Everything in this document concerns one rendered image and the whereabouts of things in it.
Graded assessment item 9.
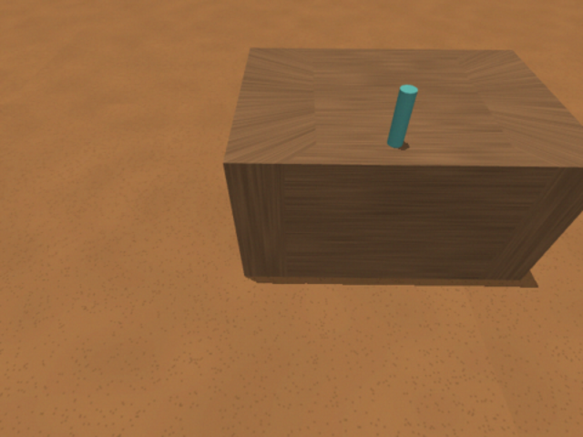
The can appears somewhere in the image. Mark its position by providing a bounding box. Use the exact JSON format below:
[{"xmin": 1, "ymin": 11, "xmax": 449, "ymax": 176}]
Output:
[{"xmin": 387, "ymin": 85, "xmax": 418, "ymax": 147}]

